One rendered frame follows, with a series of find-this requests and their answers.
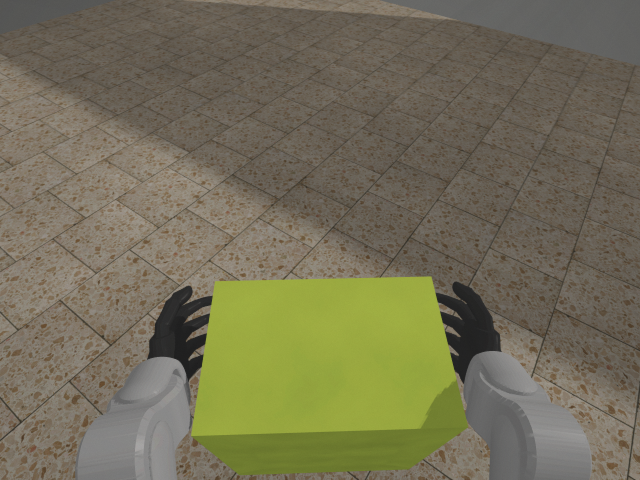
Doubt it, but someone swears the robot left hand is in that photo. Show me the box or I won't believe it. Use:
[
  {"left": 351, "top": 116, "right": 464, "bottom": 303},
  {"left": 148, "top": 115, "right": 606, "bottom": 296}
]
[{"left": 147, "top": 286, "right": 213, "bottom": 382}]

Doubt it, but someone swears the robot left forearm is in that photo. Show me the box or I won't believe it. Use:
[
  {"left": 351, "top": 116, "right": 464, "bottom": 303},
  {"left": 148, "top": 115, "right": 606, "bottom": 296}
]
[{"left": 75, "top": 357, "right": 192, "bottom": 480}]

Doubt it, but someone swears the robot right forearm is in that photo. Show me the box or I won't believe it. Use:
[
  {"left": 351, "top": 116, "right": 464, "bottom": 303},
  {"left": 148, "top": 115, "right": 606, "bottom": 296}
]
[{"left": 463, "top": 351, "right": 592, "bottom": 480}]

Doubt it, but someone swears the robot right hand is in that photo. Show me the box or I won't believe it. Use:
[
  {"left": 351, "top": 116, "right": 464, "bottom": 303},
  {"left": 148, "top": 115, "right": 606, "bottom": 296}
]
[{"left": 436, "top": 282, "right": 502, "bottom": 384}]

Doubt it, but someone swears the carton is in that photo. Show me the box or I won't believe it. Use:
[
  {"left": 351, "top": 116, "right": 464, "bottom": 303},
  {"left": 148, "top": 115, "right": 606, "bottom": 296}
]
[{"left": 191, "top": 276, "right": 468, "bottom": 475}]

